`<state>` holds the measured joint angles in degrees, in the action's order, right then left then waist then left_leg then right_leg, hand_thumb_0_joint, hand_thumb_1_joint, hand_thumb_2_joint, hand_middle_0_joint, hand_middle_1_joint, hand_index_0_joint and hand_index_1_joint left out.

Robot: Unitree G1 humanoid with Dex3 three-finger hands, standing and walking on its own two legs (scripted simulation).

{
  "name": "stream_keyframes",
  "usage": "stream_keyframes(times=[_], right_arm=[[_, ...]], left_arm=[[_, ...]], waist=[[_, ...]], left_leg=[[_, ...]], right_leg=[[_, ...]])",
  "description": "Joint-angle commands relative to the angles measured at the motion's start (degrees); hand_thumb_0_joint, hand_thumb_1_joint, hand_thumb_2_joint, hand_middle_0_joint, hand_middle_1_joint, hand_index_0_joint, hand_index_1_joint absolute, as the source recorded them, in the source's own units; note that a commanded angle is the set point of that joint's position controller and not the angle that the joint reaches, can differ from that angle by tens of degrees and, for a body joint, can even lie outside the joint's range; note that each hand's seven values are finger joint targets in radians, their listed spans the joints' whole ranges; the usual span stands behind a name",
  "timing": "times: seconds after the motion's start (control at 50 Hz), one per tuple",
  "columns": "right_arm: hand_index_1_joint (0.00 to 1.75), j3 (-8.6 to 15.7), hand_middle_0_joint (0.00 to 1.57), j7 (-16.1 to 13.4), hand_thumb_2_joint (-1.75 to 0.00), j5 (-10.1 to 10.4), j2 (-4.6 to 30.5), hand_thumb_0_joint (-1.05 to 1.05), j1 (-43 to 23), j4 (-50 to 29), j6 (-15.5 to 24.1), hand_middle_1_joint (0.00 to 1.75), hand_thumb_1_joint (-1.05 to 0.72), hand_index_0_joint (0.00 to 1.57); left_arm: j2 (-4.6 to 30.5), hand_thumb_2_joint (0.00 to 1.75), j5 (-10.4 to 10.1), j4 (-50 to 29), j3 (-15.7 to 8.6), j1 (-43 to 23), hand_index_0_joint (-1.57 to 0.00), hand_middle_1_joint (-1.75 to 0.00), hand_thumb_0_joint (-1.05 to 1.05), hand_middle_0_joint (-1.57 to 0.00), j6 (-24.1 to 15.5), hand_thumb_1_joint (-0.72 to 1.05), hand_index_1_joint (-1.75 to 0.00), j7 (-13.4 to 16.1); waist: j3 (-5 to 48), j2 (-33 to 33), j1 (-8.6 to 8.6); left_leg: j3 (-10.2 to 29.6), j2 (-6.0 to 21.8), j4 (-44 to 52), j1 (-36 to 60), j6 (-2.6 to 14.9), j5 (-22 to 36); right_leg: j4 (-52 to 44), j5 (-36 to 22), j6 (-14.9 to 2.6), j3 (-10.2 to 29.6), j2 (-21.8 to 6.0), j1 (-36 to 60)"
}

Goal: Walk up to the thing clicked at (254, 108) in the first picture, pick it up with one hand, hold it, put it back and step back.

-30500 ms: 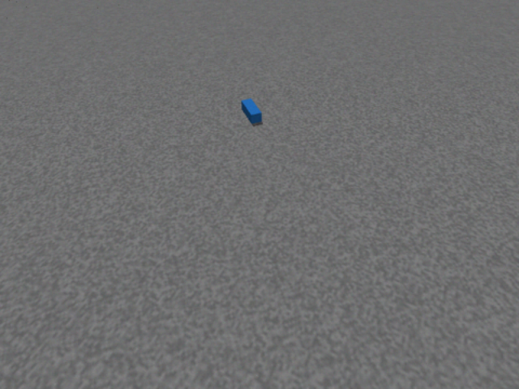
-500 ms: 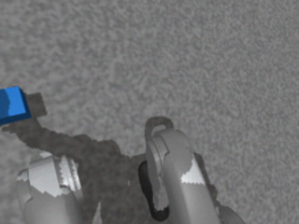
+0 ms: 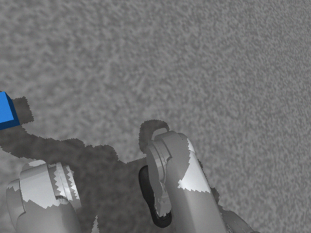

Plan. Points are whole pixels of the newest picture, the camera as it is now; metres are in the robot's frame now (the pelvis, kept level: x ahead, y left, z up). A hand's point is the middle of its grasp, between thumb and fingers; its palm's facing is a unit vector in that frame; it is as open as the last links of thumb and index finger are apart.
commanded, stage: open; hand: left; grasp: from above
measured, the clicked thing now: out of the picture +0.42 +0.35 -0.26
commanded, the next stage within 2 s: withdraw in 0.88 s
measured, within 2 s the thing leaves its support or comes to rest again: neither
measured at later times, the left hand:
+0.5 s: hand out of the picture +0.42 +0.34 -0.24, palm faces -0.43 -0.16 -0.89, open 12.6 cm
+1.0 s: hand out of the picture +0.42 +0.34 -0.24, palm faces -0.45 -0.17 -0.88, open 13.8 cm
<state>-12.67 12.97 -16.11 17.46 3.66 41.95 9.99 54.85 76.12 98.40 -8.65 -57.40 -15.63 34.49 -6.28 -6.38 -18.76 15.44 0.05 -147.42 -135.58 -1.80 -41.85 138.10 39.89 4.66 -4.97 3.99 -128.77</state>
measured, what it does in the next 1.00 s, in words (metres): stands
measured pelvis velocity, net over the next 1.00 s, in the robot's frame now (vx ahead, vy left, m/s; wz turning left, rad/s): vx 0.00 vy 0.00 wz -0.01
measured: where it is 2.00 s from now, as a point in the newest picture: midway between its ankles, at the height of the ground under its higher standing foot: (118, 226)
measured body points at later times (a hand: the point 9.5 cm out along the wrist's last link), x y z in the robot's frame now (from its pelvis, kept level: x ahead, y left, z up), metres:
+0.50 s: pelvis -0.01 +0.00 +0.00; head +0.25 +0.14 +0.34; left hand +0.44 +0.34 -0.19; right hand +0.06 -0.25 -0.06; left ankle +0.06 +0.13 -0.26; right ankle +0.11 -0.14 -0.26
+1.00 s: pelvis +0.00 +0.00 +0.00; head +0.26 +0.13 +0.34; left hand +0.44 +0.35 -0.19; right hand +0.07 -0.26 -0.07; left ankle +0.06 +0.13 -0.26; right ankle +0.11 -0.14 -0.26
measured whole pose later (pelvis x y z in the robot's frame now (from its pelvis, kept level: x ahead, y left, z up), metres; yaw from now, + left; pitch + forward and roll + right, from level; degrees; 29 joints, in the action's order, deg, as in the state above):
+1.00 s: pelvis +0.00 +0.00 +0.00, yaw -1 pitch +28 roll -14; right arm -14.0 14.4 -16.3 18.2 3.4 40.6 11.5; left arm 56.5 75.7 98.7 -8.9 -57.2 -15.7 34.4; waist -7.0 -6.9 -19.3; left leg 16.2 0.1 -147.4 -135.3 -1.8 -41.5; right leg 137.4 39.1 4.5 -5.8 3.9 -128.3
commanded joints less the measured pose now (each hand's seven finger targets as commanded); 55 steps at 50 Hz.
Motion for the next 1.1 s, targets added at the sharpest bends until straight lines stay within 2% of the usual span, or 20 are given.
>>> stream_keyframes(times=[0.0, 0.04, 0.06, 0.16, 0.18, 0.24, 0.34, 0.48, 0.54, 0.58, 0.64, 0.66, 0.7, 0.72, 0.78, 0.82, 0.98, 1.0, 1.06, 1.08], right_arm=[[0.30, 4.9, 0.20, -0.2, -0.90, 0.0, 18.1, 0.00, 10.2, -0.6, 0.0, 0.30, -0.91, 0.20], [0.30, 4.7, 0.20, -0.1, -0.90, -0.2, 18.8, 0.00, 10.2, -0.3, 0.2, 0.30, -0.91, 0.20], [0.30, 4.6, 0.20, 0.0, -0.90, 0.2, 18.9, 0.00, 10.1, -0.9, 0.5, 0.30, -0.90, 0.20], [0.30, 3.4, 0.20, 0.4, -0.90, -0.4, 18.3, 0.00, 10.0, -0.6, 0.8, 0.30, -0.90, 0.20], [0.30, 3.7, 0.20, 0.2, -0.90, -0.2, 18.8, 0.00, 9.9, -0.7, 0.6, 0.30, -0.90, 0.20], [0.30, 3.7, 0.20, 0.4, -0.90, -0.5, 18.9, 0.00, 9.0, -1.0, 1.1, 0.30, -0.90, 0.20], [0.30, 3.4, 0.20, 0.8, -0.90, -0.7, 19.0, 0.00, 9.3, -1.0, 1.5, 0.30, -0.90, 0.20], [0.30, 4.0, 0.20, 1.3, -0.90, -0.4, 19.8, 0.00, 8.9, -1.0, 2.2, 0.30, -0.90, 0.20], [0.30, 4.2, 0.20, 1.8, -0.90, -0.6, 19.6, 0.00, 9.6, -1.0, 2.4, 0.30, -0.90, 0.20], [0.30, 4.2, 0.20, 1.7, -0.90, -0.2, 19.9, 0.00, 9.5, -1.2, 2.3, 0.30, -0.89, 0.20], [0.30, 4.2, 0.20, 1.9, -0.90, -0.3, 19.6, 0.00, 9.5, -1.2, 2.4, 0.30, -0.90, 0.20], [0.30, 4.1, 0.20, 1.9, -0.90, -0.2, 19.6, 0.00, 10.8, -1.0, 2.3, 0.30, -0.89, 0.20], [0.30, 4.5, 0.20, 1.6, -0.90, 0.1, 19.6, 0.00, 9.8, -1.1, 2.1, 0.30, -0.89, 0.20], [0.30, 4.4, 0.20, 1.5, -0.90, 0.2, 19.7, 0.00, 10.2, -1.1, 1.9, 0.30, -0.89, 0.20], [0.30, 4.0, 0.20, 1.7, -0.90, 0.1, 18.8, 0.00, 10.2, -1.0, 1.7, 0.30, -0.89, 0.20], [0.30, 4.3, 0.20, 1.2, -0.90, 0.4, 19.4, 0.00, 9.3, -1.2, 1.4, 0.30, -0.89, 0.20], [0.30, 4.2, 0.20, 0.9, -0.90, 0.1, 19.2, 0.00, 9.5, -1.1, 0.9, 0.30, -0.90, 0.20], [0.30, 4.1, 0.20, 1.1, -0.90, 0.0, 18.9, 0.00, 9.6, -1.1, 1.1, 0.30, -0.90, 0.20], [0.30, 4.3, 0.20, 1.1, -0.90, -0.1, 19.0, 0.00, 9.9, -1.4, 1.4, 0.30, -0.90, 0.20], [0.30, 4.8, 0.20, 0.9, -0.90, 0.2, 19.6, 0.00, 10.3, -1.1, 1.4, 0.30, -0.90, 0.20]], left_arm=[[11.0, 1.00, -0.5, -5.2, 0.9, -14.0, -0.87, -0.94, 0.00, -0.86, 0.0, 0.50, -0.92, 2.7], [12.8, 0.99, -0.5, -3.8, 0.3, -14.6, -0.86, -0.94, 0.00, -0.84, 0.1, 0.49, -0.93, 2.9], [11.3, 0.98, -0.7, -4.0, 1.4, -15.4, -0.78, -0.94, 0.00, -0.76, 0.3, 0.41, -0.93, 2.7], [13.8, 0.83, -0.4, -3.4, -0.5, -15.2, -0.42, -0.93, 0.00, -0.39, 0.2, 0.01, -0.90, 3.5], [14.5, 0.86, -0.3, -4.2, -1.2, -14.5, -0.38, -0.94, 0.00, -0.36, 0.2, -0.07, -0.92, 3.7], [13.8, 0.90, 0.0, -3.2, 0.0, -15.5, -0.27, -0.98, 0.00, -0.25, 0.1, -0.27, -0.96, 3.7], [14.4, 0.96, 0.5, -3.5, -0.4, -14.5, -0.19, -1.00, 0.00, -0.18, 0.4, -0.38, -0.99, 4.1], [14.8, 1.03, -0.5, -4.1, -1.0, -13.6, -0.09, -1.06, 0.00, -0.09, 1.4, -0.50, -1.05, 3.6], [13.9, 1.02, -0.6, -4.6, -0.1, -14.3, -0.08, -1.06, 0.00, -0.08, 1.7, -0.52, -1.05, 2.8], [15.3, 1.02, -1.3, -6.7, -1.2, -14.6, -0.08, -1.05, 0.00, -0.07, 1.5, -0.52, -1.05, 2.8], [12.8, 1.00, -1.4, -4.1, 0.5, -13.7, -0.07, -1.05, 0.00, -0.07, 1.6, -0.53, -1.04, 2.0], [14.3, 0.99, -1.6, -5.3, -1.0, -13.6, -0.07, -1.04, 0.00, -0.06, 1.5, -0.52, -1.03, 2.1], [14.1, 1.01, -2.0, -6.9, -0.7, -13.4, -0.06, -1.03, 0.00, -0.07, 1.1, -0.53, -1.03, 2.0], [15.3, 1.03, -1.7, -6.7, -1.9, -12.8, -0.07, -1.05, 0.00, -0.07, 1.1, -0.52, -1.05, 2.2], [12.8, 1.01, -1.6, -4.3, 0.1, -13.6, -0.07, -1.05, 0.00, -0.07, 1.0, -0.50, -1.04, 1.7], [14.6, 1.03, -1.9, -5.9, -0.9, -14.4, -0.07, -1.06, 0.00, -0.07, 0.3, -0.51, -1.06, 2.1], [13.7, 0.98, -1.1, -4.7, -0.6, -12.3, -0.08, -1.04, 0.00, -0.06, -0.2, -0.51, -1.02, 2.5], [12.3, 0.98, -0.9, -3.0, 0.9, -13.1, -0.08, -1.03, 0.00, -0.07, -0.2, -0.52, -1.02, 2.2], [13.5, 0.98, -1.1, -8.0, 0.5, -15.2, -0.08, -1.03, 0.00, -0.06, 0.0, -0.51, -1.01, 2.8], [16.8, 0.98, -1.8, -11.4, -3.1, -14.6, -0.08, -1.03, 0.00, -0.07, 0.1, -0.52, -1.02, 3.7]], waist=[[36.5, 27.8, -2.27], [36.2, 26.4, -2.98], [35.2, 26.6, -3.24], [34.2, 27.4, -3.07], [35.7, 28.3, -2.33], [33.6, 27.5, -3.30], [35.0, 29.5, -3.15], [35.1, 31.0, -2.14], [34.4, 30.5, -3.09], [37.2, 31.0, -1.85], [34.0, 28.5, -3.34], [35.1, 28.6, -3.19], [37.1, 30.0, -1.69], [37.8, 30.7, -1.77], [34.0, 28.0, -3.57], [34.9, 29.1, -2.27], [36.8, 28.6, -2.20], [34.1, 27.1, -3.67], [37.5, 28.6, -2.44], [40.5, 30.8, -0.52]], left_leg=[[-7.9, 1.7, 15.9, 28.9, 1.90, 13.7], [-7.7, 1.8, 15.0, 28.3, 2.21, 13.0], [-7.7, 1.6, 14.9, 28.3, 2.14, 12.7], [-7.1, 1.8, 15.9, 28.3, 1.86, 11.8], [-7.0, 1.8, 16.6, 29.4, 1.68, 12.4], [-6.9, 1.9, 16.0, 27.7, 1.82, 9.6], [-6.9, 2.0, 16.2, 29.5, 1.49, 12.2], [-6.0, 2.1, 16.9, 30.8, 0.97, 12.5], [-6.5, 2.0, 16.1, 29.8, 1.26, 12.6], [-6.4, 2.1, 16.4, 30.9, 1.23, 14.0], [-6.9, 2.0, 15.3, 28.0, 1.69, 12.5], [-6.6, 1.9, 16.0, 29.3, 1.50, 13.9], [-6.8, 2.0, 16.0, 30.2, 1.41, 14.3], [-6.6, 2.0, 16.5, 31.4, 1.16, 15.3], [-7.0, 2.0, 15.3, 28.0, 1.64, 12.8], [-6.8, 1.9, 16.2, 28.2, 1.61, 11.5], [-6.9, 1.9, 16.1, 29.8, 1.45, 14.0], [-7.3, 2.0, 14.9, 27.9, 1.82, 12.2], [-7.7, 1.9, 14.8, 29.6, 1.95, 13.4], [-7.6, 1.9, 16.2, 31.5, 1.62, 14.6]], right_leg=[[-10.8, -16.5, -5.49, -9.9, 1.7, 18.4], [-11.1, -16.3, -5.20, -10.1, 1.7, 18.5], [-10.5, -16.1, -5.24, -10.1, 1.5, 17.5], [-10.7, -15.1, -5.25, -10.7, 1.6, 17.6], [-10.7, -15.3, -5.42, -10.6, 1.6, 17.7], [-10.7, -13.3, -5.37, -10.6, 1.8, 16.5], [-10.3, -15.4, -5.40, -10.6, 1.8, 17.5], [-9.4, -15.5, -5.49, -10.9, 1.6, 16.0], [-9.6, -15.8, -5.41, -10.6, 1.8, 16.7], [-9.9, -16.7, -5.50, -10.5, 1.8, 18.0], [-10.4, -15.9, -5.19, -10.3, 1.9, 17.4], [-10.5, -16.9, -5.19, -10.5, 1.7, 18.3], [-10.5, -16.9, -5.42, -10.2, 1.9, 18.6], [-10.2, -17.6, -5.49, -10.5, 1.7, 19.0], [-10.4, -16.1, -5.18, -10.5, 1.7, 17.5], [-10.6, -14.7, -5.57, -10.2, 1.7, 17.5], [-10.7, -16.7, -5.43, -10.4, 1.8, 18.8], [-10.8, -15.8, -5.20, -10.2, 1.8, 18.0], [-11.3, -16.8, -5.25, -9.6, 1.7, 19.4], [-11.6, -17.2, -5.39, -10.0, 1.8, 20.3]])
